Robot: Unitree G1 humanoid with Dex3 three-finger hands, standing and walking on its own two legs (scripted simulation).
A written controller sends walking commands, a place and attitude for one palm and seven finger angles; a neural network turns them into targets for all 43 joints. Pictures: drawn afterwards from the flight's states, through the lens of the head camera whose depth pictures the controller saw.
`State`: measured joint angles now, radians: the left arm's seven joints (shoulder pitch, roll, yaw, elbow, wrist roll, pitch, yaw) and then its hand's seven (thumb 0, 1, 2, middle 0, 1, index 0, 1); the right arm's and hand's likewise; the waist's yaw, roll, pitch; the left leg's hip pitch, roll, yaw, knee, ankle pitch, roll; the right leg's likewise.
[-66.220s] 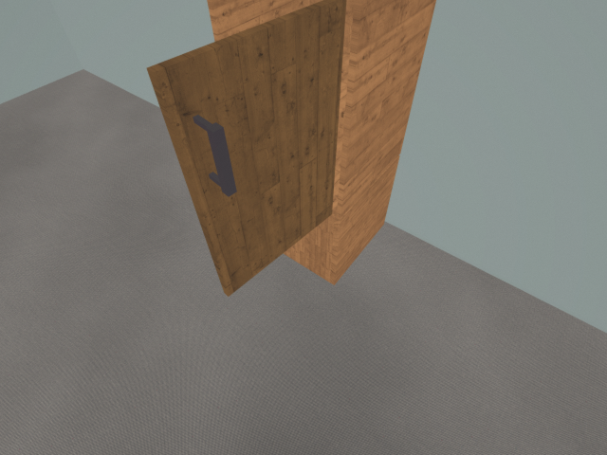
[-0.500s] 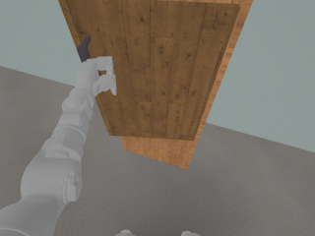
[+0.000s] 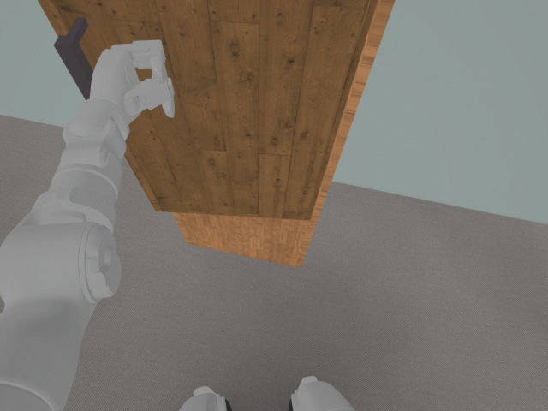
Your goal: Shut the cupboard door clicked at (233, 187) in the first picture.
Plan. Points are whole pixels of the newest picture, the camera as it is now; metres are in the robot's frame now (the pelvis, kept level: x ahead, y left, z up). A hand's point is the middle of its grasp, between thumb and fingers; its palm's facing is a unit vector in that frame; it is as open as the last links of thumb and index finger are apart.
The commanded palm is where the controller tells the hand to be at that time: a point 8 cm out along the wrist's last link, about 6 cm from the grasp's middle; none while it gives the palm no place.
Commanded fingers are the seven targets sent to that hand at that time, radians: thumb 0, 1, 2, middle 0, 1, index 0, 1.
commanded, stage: push the door shut along its arc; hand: left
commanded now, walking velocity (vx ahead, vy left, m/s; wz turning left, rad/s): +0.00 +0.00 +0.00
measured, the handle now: (94, 77) +0.57 +0.17 +0.14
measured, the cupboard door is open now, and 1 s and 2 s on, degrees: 10 0 0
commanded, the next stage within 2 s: pull the fist back off the door in 0.52 s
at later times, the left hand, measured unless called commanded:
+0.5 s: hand (175, 70) +0.56 +0.06 +0.14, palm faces -0.36 -0.93 +0.00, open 3.2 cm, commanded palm +0.59 +0.09 +0.14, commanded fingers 0.00 0.90 0.90 -1.30 -1.50 -1.30 -1.50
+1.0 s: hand (202, 70) +0.57 +0.03 +0.14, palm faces +0.06 -1.00 -0.02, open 3.0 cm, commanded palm +0.53 +0.07 +0.14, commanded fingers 0.00 0.90 0.90 -1.30 -1.50 -1.30 -1.50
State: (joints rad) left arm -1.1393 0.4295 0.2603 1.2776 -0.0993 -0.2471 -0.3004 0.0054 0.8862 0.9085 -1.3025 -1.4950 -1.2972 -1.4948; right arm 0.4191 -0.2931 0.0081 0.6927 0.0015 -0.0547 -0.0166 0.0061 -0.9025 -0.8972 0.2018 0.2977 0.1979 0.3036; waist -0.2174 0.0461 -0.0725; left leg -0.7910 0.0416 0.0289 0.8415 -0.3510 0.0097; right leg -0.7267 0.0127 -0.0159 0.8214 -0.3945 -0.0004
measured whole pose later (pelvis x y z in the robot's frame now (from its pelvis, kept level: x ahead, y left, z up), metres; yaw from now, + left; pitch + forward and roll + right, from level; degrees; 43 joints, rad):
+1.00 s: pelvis +0.00 +0.01 -0.01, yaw +0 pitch +22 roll -2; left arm -1.32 0.27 0.29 1.38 0.07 -0.24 0.28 0.01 0.87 0.93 -1.30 -1.50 -1.30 -1.49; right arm 0.47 -0.23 0.01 0.71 -0.10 -0.05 0.10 0.00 -0.90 -0.90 0.20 0.30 0.20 0.30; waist -0.27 0.07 -0.13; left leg -0.93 0.04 0.00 0.92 -0.37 0.01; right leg -0.85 0.01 -0.04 0.87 -0.41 0.00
